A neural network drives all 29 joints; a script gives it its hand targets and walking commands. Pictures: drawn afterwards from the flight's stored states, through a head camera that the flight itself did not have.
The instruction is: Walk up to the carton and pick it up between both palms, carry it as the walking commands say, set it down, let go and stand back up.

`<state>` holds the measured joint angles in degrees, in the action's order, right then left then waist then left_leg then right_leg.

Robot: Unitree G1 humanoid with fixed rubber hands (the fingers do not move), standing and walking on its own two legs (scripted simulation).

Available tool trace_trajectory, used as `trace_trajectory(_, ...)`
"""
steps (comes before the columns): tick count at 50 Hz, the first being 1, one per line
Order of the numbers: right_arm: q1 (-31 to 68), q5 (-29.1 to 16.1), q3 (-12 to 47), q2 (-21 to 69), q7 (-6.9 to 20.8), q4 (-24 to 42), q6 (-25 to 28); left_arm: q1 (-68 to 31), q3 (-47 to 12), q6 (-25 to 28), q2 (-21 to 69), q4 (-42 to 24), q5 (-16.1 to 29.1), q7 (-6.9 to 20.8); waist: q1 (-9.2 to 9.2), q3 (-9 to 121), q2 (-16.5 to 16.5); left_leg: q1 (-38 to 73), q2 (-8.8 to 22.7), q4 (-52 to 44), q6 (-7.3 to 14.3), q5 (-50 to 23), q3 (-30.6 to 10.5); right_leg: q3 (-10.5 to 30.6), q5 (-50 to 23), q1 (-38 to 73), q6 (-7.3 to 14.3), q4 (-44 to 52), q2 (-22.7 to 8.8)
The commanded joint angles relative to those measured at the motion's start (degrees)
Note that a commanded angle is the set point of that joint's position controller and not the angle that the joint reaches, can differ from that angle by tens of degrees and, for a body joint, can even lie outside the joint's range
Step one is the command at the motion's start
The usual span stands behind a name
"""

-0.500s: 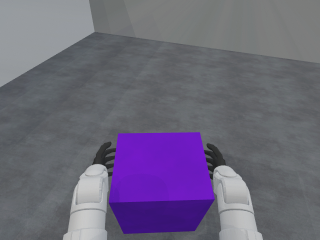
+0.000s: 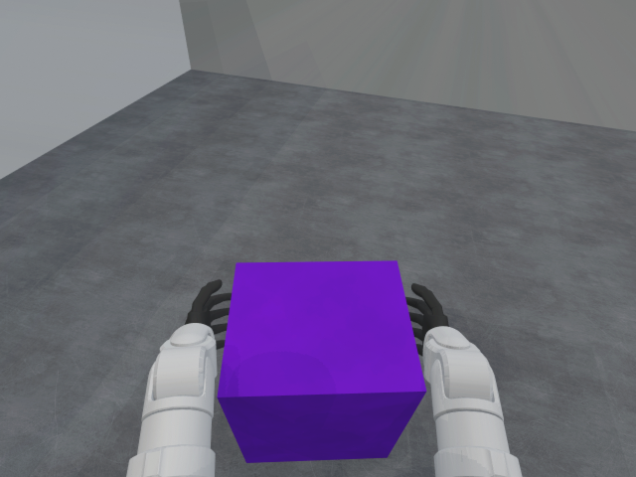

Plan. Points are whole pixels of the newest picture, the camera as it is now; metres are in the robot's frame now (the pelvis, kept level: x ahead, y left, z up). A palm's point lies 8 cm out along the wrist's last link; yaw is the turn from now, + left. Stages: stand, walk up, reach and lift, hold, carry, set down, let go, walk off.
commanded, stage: hold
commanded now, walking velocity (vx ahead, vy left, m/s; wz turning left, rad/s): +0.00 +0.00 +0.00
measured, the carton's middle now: (317, 367) +0.29 +0.00 -0.02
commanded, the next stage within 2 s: carry in 0.94 s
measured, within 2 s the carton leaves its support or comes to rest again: neither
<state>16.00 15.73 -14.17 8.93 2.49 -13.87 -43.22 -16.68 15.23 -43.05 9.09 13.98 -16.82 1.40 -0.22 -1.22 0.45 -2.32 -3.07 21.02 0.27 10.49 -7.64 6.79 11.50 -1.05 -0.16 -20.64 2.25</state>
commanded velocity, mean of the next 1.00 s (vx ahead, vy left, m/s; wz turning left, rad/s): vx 0.00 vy -0.02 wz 0.00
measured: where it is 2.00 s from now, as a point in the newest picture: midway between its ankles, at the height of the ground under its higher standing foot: outside the picture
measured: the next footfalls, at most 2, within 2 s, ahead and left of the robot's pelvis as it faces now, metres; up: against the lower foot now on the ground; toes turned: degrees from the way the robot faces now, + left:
left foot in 1.84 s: +0.00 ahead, -0.03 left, +0.00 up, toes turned -2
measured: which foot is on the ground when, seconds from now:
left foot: down 0.00-1.00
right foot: down 0.00-1.00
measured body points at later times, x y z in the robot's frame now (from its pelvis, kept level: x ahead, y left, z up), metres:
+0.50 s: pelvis +0.01 +0.00 +0.00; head -0.04 +0.00 +0.45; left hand +0.30 +0.15 +0.04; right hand +0.30 -0.15 +0.04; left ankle +0.02 +0.12 -0.75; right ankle +0.01 -0.12 -0.75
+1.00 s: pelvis +0.00 +0.00 +0.00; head -0.04 +0.00 +0.44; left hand +0.30 +0.15 +0.05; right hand +0.30 -0.15 +0.05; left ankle +0.02 +0.12 -0.75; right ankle +0.01 -0.13 -0.74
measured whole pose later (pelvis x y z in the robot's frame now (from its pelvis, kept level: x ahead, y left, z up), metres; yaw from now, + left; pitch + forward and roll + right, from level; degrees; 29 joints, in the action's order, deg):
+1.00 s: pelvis +0.00 +0.00 +0.00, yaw -2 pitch -3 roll +0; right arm 14.3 15.0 -11.0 8.5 1.7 -11.3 -43.4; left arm -14.6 13.3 -44.0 7.9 10.3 -15.1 1.1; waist 0.5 3.3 0.6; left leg -9.7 -2.5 25.5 0.0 12.5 -5.8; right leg 4.5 14.0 -9.5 0.0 -26.3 1.4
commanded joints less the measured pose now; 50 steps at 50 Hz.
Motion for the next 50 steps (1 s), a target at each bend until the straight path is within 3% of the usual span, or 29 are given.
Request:
trace_trajectory(1, 27.1, -12.6, 29.2, 49.9, 11.0, 0.5, 1.3, -26.4, -30.9, 0.8, 49.7, 0.1, 13.9, 12.6, -0.08, 9.7, -0.5, 2.7, -1.9, -3.4, -0.5, -4.6, 2.6, -2.9, -4.2, -1.6, -0.1, 3.9, 2.2)
trace_trajectory(21, 23.6, -13.3, 30.8, 48.6, 10.6, 3.7, 1.2, -22.3, -32.1, 0.4, 49.1, -2.9, 14.5, 11.9, 0.00, 10.8, -0.5, 4.6, -1.8, -3.1, -0.8, -10.8, 2.4, -2.4, -9.3, -0.8, -0.2, 3.6, 2.2)
trace_trajectory(46, 25.6, -13.3, 30.1, 49.0, 10.8, 2.5, 1.4, -24.1, -31.1, 0.5, 49.1, -1.5, 14.1, 12.3, -0.15, 10.0, -0.3, 3.1, -1.8, -3.1, -0.3, -6.2, 2.7, -2.4, -5.3, -2.0, -0.1, 3.7, 2.0)
trace_trajectory(47, 26.4, -13.7, 33.9, 48.7, 10.8, 2.9, 1.7, -25.6, -35.5, 0.8, 48.1, -4.0, 15.5, 12.9, 0.41, 9.8, -0.7, -8.0, 10.1, 0.8, 0.4, 3.7, -2.2, -1.0, 3.8, -10.5, 0.9, -1.4, -7.0)
trace_trajectory(50, 24.4, -14.7, 35.3, 48.0, 9.8, 4.9, 0.7, -25.5, -37.4, -0.6, 48.8, -5.4, 18.7, 12.7, -0.15, 13.2, -5.1, -14.7, 16.9, -3.3, 3.8, 7.8, -10.7, -3.1, 7.3, -11.1, 0.9, -10.0, -3.8)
